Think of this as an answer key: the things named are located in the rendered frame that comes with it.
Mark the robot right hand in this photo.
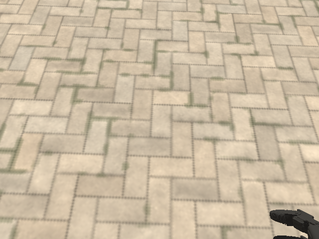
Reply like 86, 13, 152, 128
269, 209, 319, 239

